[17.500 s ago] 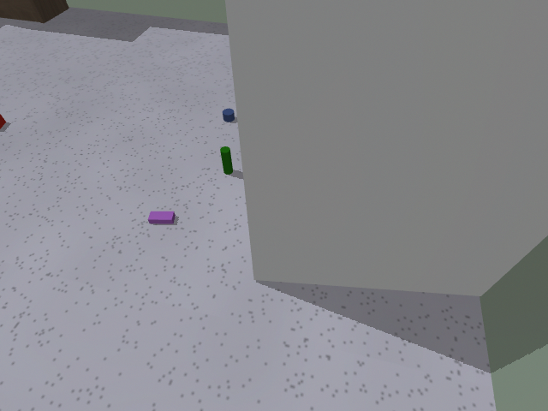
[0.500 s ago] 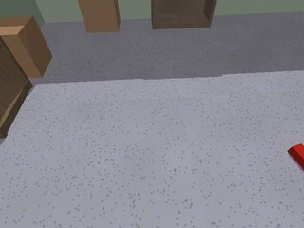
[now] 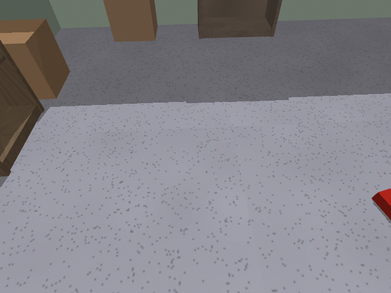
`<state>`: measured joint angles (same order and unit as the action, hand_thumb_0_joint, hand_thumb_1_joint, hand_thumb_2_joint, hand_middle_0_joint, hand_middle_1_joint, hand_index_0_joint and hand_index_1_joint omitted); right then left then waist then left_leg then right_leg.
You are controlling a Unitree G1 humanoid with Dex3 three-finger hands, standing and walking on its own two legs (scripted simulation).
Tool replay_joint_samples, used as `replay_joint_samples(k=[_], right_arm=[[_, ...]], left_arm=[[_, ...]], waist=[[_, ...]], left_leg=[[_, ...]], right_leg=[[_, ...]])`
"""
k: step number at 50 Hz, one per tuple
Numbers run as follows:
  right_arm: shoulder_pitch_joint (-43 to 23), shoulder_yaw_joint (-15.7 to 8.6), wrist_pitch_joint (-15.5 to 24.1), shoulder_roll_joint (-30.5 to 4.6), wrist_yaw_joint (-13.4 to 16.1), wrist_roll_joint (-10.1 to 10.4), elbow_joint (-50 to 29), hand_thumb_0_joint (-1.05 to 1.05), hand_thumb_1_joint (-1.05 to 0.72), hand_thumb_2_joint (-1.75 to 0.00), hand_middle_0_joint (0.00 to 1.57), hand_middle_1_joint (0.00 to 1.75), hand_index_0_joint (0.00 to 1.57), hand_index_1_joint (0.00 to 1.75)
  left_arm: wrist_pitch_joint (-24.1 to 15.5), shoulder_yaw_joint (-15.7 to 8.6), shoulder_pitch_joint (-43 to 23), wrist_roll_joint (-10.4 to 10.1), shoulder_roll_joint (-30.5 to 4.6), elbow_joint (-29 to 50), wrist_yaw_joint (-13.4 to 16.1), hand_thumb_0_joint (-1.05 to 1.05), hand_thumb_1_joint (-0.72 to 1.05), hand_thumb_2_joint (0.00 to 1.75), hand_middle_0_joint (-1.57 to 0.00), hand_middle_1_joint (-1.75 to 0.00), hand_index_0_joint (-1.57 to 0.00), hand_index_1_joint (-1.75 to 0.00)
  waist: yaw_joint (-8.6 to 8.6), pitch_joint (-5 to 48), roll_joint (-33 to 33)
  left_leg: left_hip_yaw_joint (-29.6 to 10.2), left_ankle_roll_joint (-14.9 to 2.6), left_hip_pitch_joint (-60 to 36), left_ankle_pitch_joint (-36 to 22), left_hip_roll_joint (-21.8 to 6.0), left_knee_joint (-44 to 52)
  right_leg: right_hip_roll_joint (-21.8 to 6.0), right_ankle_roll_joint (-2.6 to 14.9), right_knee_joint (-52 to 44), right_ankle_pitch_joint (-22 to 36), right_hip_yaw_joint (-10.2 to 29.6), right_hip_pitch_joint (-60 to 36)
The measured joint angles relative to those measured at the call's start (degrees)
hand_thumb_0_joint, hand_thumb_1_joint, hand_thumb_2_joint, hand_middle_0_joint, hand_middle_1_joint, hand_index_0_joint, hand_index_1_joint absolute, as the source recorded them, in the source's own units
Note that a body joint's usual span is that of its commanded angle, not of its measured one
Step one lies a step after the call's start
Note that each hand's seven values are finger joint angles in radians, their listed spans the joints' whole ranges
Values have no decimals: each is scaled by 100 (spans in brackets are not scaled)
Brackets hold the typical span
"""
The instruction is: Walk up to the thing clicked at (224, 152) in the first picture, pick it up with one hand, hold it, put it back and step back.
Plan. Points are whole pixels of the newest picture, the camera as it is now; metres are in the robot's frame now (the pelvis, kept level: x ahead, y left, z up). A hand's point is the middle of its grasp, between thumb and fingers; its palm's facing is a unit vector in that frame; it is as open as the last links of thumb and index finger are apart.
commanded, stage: stand
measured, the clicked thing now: out of the picture -0.90 -1.12 -0.71
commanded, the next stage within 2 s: walk up in 0.06 s
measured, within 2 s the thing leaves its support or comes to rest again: neither
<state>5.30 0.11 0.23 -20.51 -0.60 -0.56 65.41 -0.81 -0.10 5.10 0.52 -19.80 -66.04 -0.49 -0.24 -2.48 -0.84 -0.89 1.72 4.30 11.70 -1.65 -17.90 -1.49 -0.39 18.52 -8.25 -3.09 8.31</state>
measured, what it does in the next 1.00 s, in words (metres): steps on the spot, turning right: right foot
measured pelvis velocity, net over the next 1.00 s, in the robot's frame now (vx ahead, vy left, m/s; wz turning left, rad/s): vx -0.02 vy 0.04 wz -0.85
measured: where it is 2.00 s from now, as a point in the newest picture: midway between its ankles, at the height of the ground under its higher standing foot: outside the picture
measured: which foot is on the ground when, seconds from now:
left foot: down 0.00-0.86, up 0.88-1.00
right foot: down 0.00-0.34, up 0.36-0.82, down 0.84-1.00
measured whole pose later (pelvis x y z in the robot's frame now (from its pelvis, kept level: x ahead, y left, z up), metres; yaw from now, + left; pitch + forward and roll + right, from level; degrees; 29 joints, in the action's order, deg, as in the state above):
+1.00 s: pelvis -0.02 +0.04 -0.01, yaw -49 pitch -3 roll +1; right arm 10.1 -4.8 -3.3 -23.1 -4.8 -0.1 47.5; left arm 1.2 -2.1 12.6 1.1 -20.1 -44.5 -1.4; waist 1.0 -7.0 -4.9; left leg 0.8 2.3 22.9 27.5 -3.5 -58.9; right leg 2.1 1.9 29.0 -14.0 3.7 12.2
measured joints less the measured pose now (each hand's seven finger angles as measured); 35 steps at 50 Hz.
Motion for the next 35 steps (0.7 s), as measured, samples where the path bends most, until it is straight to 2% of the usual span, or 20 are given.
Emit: replay_joint_samples(k=[3, 7, 10, 12, 15, 16, 17, 18, 20, 21, 25, 28, 31, 35], right_arm=[[16, 5, -1, 2, 3, -2, -4, 0, -91, -90, 21, 30, 20, 30], [-188, -225, -94, -96, -63, 16, -357, 0, -91, -90, 21, 30, 20, 30], [-343, -338, -159, -168, -64, 11, -704, 0, -91, -90, 21, 30, 20, 30], [-382, -380, -178, -171, -92, 52, -895, 0, -91, -90, 21, 30, 20, 29], [-325, -418, -183, -164, -109, 102, -1157, 0, -91, -90, 21, 30, 20, 29], [-278, -434, -172, -147, -98, 81, -1236, 0, -91, -90, 21, 30, 20, 29], [-220, -457, -164, -97, -79, 38, -1302, 0, -91, -90, 21, 30, 20, 29], [-141, -470, -173, -42, -64, -11, -1353, 0, -91, -90, 21, 30, 20, 29], [26, -476, -256, 30, -79, -70, -1394, 0, -91, -90, 21, 30, 20, 29], [106, -482, -293, 57, -90, -84, -1388, 0, -91, -90, 21, 30, 20, 29], [422, -485, -271, 156, -60, -99, -1360, 0, -91, -90, 21, 30, 20, 30], [534, -495, -196, 161, -98, -73, -1434, 1, -90, -90, 21, 30, 20, 30], [605, -518, -164, 93, -184, -84, -1576, 1, -90, -90, 21, 30, 20, 30], [705, -561, -153, -81, -286, -117, -1743, 1, -90, -90, 21, 30, 20, 30]], left_arm=[[10, -6, -3, 0, 0, -6, 1, 0, 90, 89, -20, -30, -20, -30], [111, -122, 232, 36, -17, 474, -24, 0, 90, 89, -20, -30, -20, -30], [173, -217, 409, 117, -42, 790, -27, 0, 90, 89, -20, -30, -20, -30], [225, -245, 500, 139, -87, 957, -31, 0, 90, 89, -20, -30, -20, -30], [346, -281, 548, 134, -145, 1123, -41, 0, 90, 89, -20, -30, -20, -30], [389, -283, 552, 117, -174, 1176, -49, 0, 90, 89, -20, -30, -20, -30], [437, -291, 520, 101, -211, 1209, -45, 0, 90, 89, -20, -30, -20, -30], [478, -303, 479, 107, -228, 1224, -29, 0, 90, 89, -20, -30, -20, -30], [536, -296, 476, 131, -213, 1286, -7, 0, 90, 89, -20, -30, -20, -30], [547, -288, 493, 143, -212, 1327, -32, 0, 90, 89, -20, -30, -20, -30], [499, -341, 558, 93, -354, 1460, -219, 0, 90, 89, -20, -30, -20, -30], [487, -394, 647, 71, -477, 1509, -296, 0, 90, 89, -20, -30, -20, -30], [512, -395, 694, 78, -503, 1493, -326, 0, 90, 89, -20, -30, -20, -30], [486, -335, 643, 104, -444, 1537, -347, 0, 90, 89, -20, -30, -20, -30]], waist=[[6, -1, -11], [-104, -223, -96], [-179, -418, -25], [-219, -505, 78], [-187, -552, 163], [-155, -560, 206], [-129, -608, 304], [-122, -647, 376], [-54, -609, 331], [2, -572, 273], [87, -385, 217], [126, -330, 249], [205, -294, 190], [342, -292, -6]], left_leg=[[0, 0, -3, -2, 3, 8], [256, -76, 398, 378, -93, -828], [54, -115, 879, 1508, 184, -1893], [-39, -142, 1088, 1769, 337, -2197], [-142, -216, 1105, 1423, 379, -1847], [-125, -264, 1016, 981, 384, -1518], [-22, -328, 975, 484, 415, -1408], [89, -384, 944, 430, 420, -1429], [222, -468, 859, 473, 278, -1377], [254, -490, 785, 442, 184, -1263], [501, -471, 525, 193, -37, -696], [835, -475, 421, 161, -78, -546], [1197, -503, 354, 211, -121, -511], [1609, -483, 327, 344, -203, -590]], right_leg=[[-3, 2, 8, -7, 0, 5], [146, 39, 514, -113, 356, 420], [194, 8, 719, -60, 749, 722], [225, -40, 702, 58, 1011, 862], [335, -186, 707, 205, 1288, 1066], [367, -230, 826, 184, 1376, 1164], [371, -149, 1078, -43, 1468, 1269], [410, -89, 1474, -552, 1503, 1397], [528, -87, 2479, -1368, 1218, 1699], [560, -100, 2940, -1503, 1051, 1796], [430, -101, 3834, -1025, 865, 1857], [147, -122, 3616, -724, 809, 1689], [-90, -165, 3121, -800, 597, 1533], [-224, -124, 2561, -989, 293, 1392]])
